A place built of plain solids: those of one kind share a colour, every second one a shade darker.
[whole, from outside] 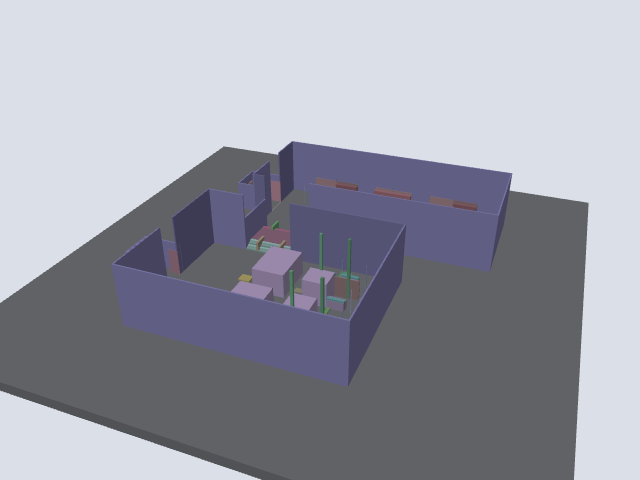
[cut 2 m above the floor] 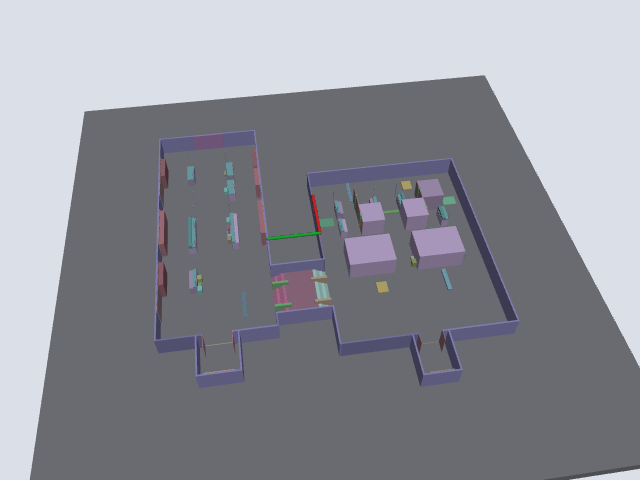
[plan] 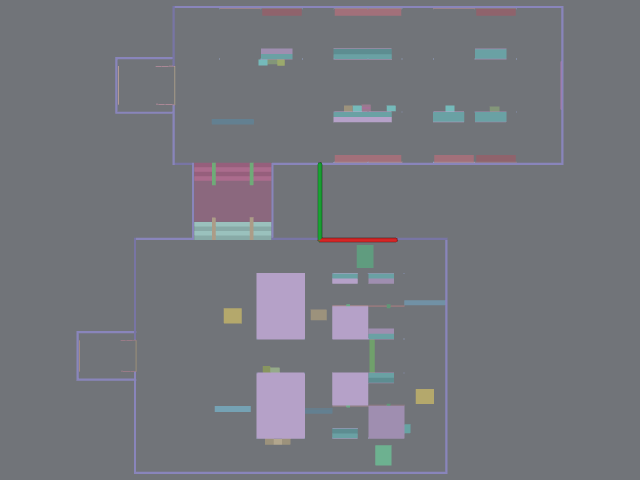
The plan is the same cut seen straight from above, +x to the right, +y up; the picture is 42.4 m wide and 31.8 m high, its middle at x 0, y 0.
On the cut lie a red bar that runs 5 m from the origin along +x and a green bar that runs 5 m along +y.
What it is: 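A small town's covered market hall; wings of bays of 5.1 m, 6.3 m to the eaves; island blocks of stalls back to back between aisles of 1.6 to 3.5 m; lock-up shops 3 to 3.7 m deep along long walls; porches at the aisles' ends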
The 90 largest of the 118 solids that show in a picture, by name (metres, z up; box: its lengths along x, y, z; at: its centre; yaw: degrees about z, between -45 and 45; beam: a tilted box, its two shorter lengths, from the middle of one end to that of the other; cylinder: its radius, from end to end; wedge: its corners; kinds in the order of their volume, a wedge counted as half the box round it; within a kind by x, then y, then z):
{
 "wall_1": {"box": [0.15, 3.29, 3.25], "at": [-16.05, -7.68, 1.57]},
 "wall_2": {"box": [3.95, 0.15, 3.25], "at": [-14.15, -9.25, 1.57]},
 "wall_3": {"box": [3.95, 0.15, 3.25], "at": [-14.15, -6.11, 1.57]},
 "wall_4": {"box": [0.15, 3.77, 3.25], "at": [-13.48, 10.24, 1.57]},
 "wall_5": {"box": [0.15, 6.79, 6.36], "at": [-12.26, -12.12, 3.13]},
 "wall_6": {"box": [0.15, 6.79, 6.36], "at": [-12.26, -3.24, 3.13]},
 "wall_7": {"box": [3.94, 0.15, 3.25], "at": [-11.59, 8.43, 1.57]},
 "wall_8": {"box": [3.94, 0.15, 3.25], "at": [-11.59, 12.05, 1.57]},
 "wall_9": {"box": [3.99, 0.15, 6.36], "at": [-10.34, 0.07, 3.13]},
 "wall_10": {"box": [0.15, 3.98, 6.36], "at": [-9.7, 6.96, 3.13]},
 "wall_11": {"box": [0.15, 3.98, 6.36], "at": [-9.7, 13.52, 3.13]},
 "wall_12": {"box": [1.43, 0.15, 6.36], "at": [-9.05, 5.04, 3.13]},
 "wall_13": {"box": [0.15, 5.12, 3.65], "at": [-8.41, 2.56, 1.77]},
 "wall_14": {"box": [0.15, 5.12, 3.65], "at": [-3.15, 2.56, 1.77]},
 "wall_15": {"box": [20.78, 0.15, 6.36], "at": [-1.94, -15.44, 3.13]},
 "wall_16": {"box": [11.67, 0.15, 6.36], "at": [2.62, 0.07, 3.13]},
 "wall_17": {"box": [25.9, 0.15, 6.36], "at": [3.18, 15.44, 3.13]},
 "wall_18": {"box": [19.35, 0.15, 6.36], "at": [6.46, 5.04, 3.13]},
 "wall_19": {"box": [0.15, 15.66, 6.36], "at": [8.38, -7.68, 3.13]},
 "wall_20": {"box": [0.15, 10.54, 6.36], "at": [16.05, 10.24, 3.13]},
 "counter_1": {"box": [2.08, 0.72, 0.92], "at": [-2.86, 12.32, 0.41]},
 "counter_2": {"box": [3.21, 4.4, 2.55], "at": [-2.6, -10.97, 1.23]},
 "counter_3": {"box": [3.21, 4.4, 2.55], "at": [-2.6, -4.39, 1.23]},
 "counter_4": {"box": [1.7, 0.72, 0.95], "at": [1.66, -12.81, 0.42]},
 "counter_5": {"box": [1.7, 0.72, 0.89], "at": [1.66, -2.55, 0.4]},
 "counter_6": {"box": [2.4, 2.2, 2.55], "at": [2.01, -9.87, 1.23]},
 "counter_7": {"box": [2.4, 2.2, 2.55], "at": [2.01, -5.49, 1.23]},
 "counter_8": {"box": [3.86, 0.72, 0.98], "at": [2.83, 8.16, 0.44]},
 "counter_9": {"box": [3.86, 0.72, 0.87], "at": [2.83, 12.32, 0.39]},
 "counter_10": {"box": [1.7, 0.72, 0.94], "at": [4.05, -6.23, 0.42]},
 "counter_11": {"box": [1.7, 0.72, 0.97], "at": [4.05, -2.55, 0.43]},
 "counter_12": {"box": [2.4, 2.2, 2.55], "at": [4.4, -12.07, 1.23]},
 "counter_13": {"box": [2.08, 0.72, 1.0], "at": [8.52, 8.16, 0.45]},
 "counter_14": {"box": [2.08, 0.72, 0.93], "at": [11.31, 12.32, 0.41]},
 "shelf_1": {"box": [2.62, 0.46, 1.9], "at": [-2.51, 15.08, 0.9]},
 "shelf_2": {"box": [4.4, 0.46, 1.9], "at": [3.18, 5.4, 0.9]},
 "shelf_3": {"box": [4.4, 0.46, 1.9], "at": [3.18, 15.08, 0.9]},
 "shelf_4": {"box": [2.62, 0.46, 1.9], "at": [8.87, 5.4, 0.9]},
 "shelf_5": {"box": [2.62, 0.46, 1.9], "at": [11.66, 5.4, 0.9]},
 "shelf_6": {"box": [2.62, 0.46, 1.9], "at": [11.66, 15.08, 0.9]},
 "ground_1": {"box": [5.12, 2.72, 0.5], "at": [-5.78, 2.56, 0.42]},
 "back_1": {"box": [2.79, 0.06, 2.15], "at": [-5.3, 15.33, 1.02]},
 "back_2": {"box": [2.79, 0.06, 2.15], "at": [-2.51, 15.33, 1.02]},
 "back_3": {"box": [2.4, 0.06, 2.15], "at": [2.01, -4.36, 1.02]},
 "back_4": {"box": [4.56, 0.06, 2.15], "at": [3.18, 5.15, 1.02]},
 "back_5": {"box": [4.56, 0.06, 2.15], "at": [3.18, 15.33, 1.02]},
 "back_6": {"box": [2.4, 0.06, 2.15], "at": [4.4, -10.94, 1.02]},
 "back_7": {"box": [2.4, 0.06, 2.15], "at": [4.4, -4.42, 1.02]},
 "back_8": {"box": [2.4, 0.06, 2.15], "at": [4.4, -4.36, 1.02]},
 "back_9": {"box": [2.79, 0.06, 2.15], "at": [8.87, 5.15, 1.02]},
 "back_10": {"box": [2.79, 0.06, 2.15], "at": [8.87, 15.33, 1.02]},
 "back_11": {"box": [2.79, 0.06, 2.15], "at": [11.66, 5.15, 1.02]},
 "back_12": {"box": [2.79, 0.06, 2.15], "at": [11.66, 15.33, 1.02]},
 "neck_north_1": {"box": [5.1, 0.3, 0.72], "at": [-5.78, 4.07, 0.31]},
 "neck_north_2": {"box": [5.1, 0.3, 0.55], "at": [-5.78, 4.37, 0.23]},
 "neck_north_3": {"box": [5.1, 0.3, 0.39], "at": [-5.78, 4.67, 0.14]},
 "neck_north_4": {"box": [5.1, 0.3, 0.22], "at": [-5.78, 4.97, 0.06]},
 "neck_south_1": {"box": [5.1, 0.3, 0.22], "at": [-5.78, 0.15, 0.06]},
 "neck_south_2": {"box": [5.1, 0.3, 0.39], "at": [-5.78, 0.45, 0.14]},
 "neck_south_3": {"box": [5.1, 0.3, 0.55], "at": [-5.78, 0.75, 0.23]},
 "neck_south_4": {"box": [5.1, 0.3, 0.72], "at": [-5.78, 1.05, 0.31]},
 "pier_1": {"box": [0.26, 0.26, 6.36], "at": [1.86, -10.97, 3.13]},
 "pier_2": {"box": [0.26, 0.26, 6.36], "at": [1.86, -4.39, 3.13]},
 "pier_3": {"box": [0.26, 0.26, 6.36], "at": [4.55, -10.97, 3.13]},
 "pier_4": {"box": [0.26, 0.26, 6.36], "at": [4.55, -4.39, 3.13]},
 "goods_1": {"box": [1.7, 0.34, 0.35], "at": [1.66, -12.65, 1.07]},
 "goods_2": {"box": [3.86, 0.34, 0.18], "at": [2.83, 8.32, 1.02]},
 "goods_3": {"box": [3.86, 0.34, 0.18], "at": [2.83, 12.16, 0.91]},
 "goods_4": {"box": [3.86, 0.34, 0.35], "at": [2.83, 12.48, 0.99]},
 "goods_5": {"box": [1.7, 0.34, 0.35], "at": [4.05, -9.29, 1.04]},
 "goods_6": {"box": [2.08, 0.64, 0.1], "at": [8.52, 8.16, 1.0]},
 "cheek_neck_north_1": {"box": [0.24, 1.5, 1.14], "at": [-7.03, 4.37, 0.52]},
 "cheek_neck_north_2": {"box": [0.24, 1.5, 1.14], "at": [-4.53, 4.37, 0.52]},
 "cheek_neck_south_1": {"box": [0.24, 1.5, 1.14], "at": [-7.03, 0.75, 0.52]},
 "cheek_neck_south_2": {"box": [0.24, 1.5, 1.14], "at": [-4.53, 0.75, 0.52]},
 "shutter_1": {"box": [0.08, 3.2, 3.18], "at": [15.98, 10.24, 1.71]},
 "cartons_1": {"box": [0.58, 0.4, 1.01], "at": [-3.35, -13.37, 0.46]},
 "cartons_2": {"box": [0.55, 0.4, 0.69], "at": [-2.79, -13.37, 0.29]},
 "cartons_3": {"box": [0.56, 0.4, 0.69], "at": [-2.23, -13.37, 0.29]},
 "cartons_4": {"box": [0.57, 0.4, 0.69], "at": [1.88, 8.72, 0.29]},
 "pallet_1": {"box": [1.2, 1.0, 0.2], "at": [-5.78, -5.03, 0.04]},
 "pallet_2": {"box": [1.2, 1.0, 0.2], "at": [6.95, -10.37, 0.04]},
 "crates_1": {"box": [0.6, 0.4, 0.65], "at": [-3.77, 11.76, 0.28]},
 "crates_2": {"box": [0.4, 0.6, 0.65], "at": [5.8, -12.5, 0.28]},
 "crates_3": {"box": [0.6, 0.4, 0.65], "at": [8.61, 8.72, 0.28]},
 "leaf_1": {"box": [1.26, 0.05, 2.6], "at": [-10.25, 8.98, 1.32], "yaw": -2.0},
 "leaf_2": {"box": [1.26, 0.05, 2.6], "at": [-10.25, 11.5, 1.32], "yaw": 2.0},
 "crates_set_down_1": {"box": [2.4, 0.4, 0.26], "at": [-5.78, -11.2, 0.07]},
 "sack_1": {"box": [0.5, 0.42, 0.76], "at": [-2.58, 11.75, 0.33]},
 "kerb_1": {"box": [0.36, 2.23, 0.17], "at": [3.45, -7.68, 0.02]}
}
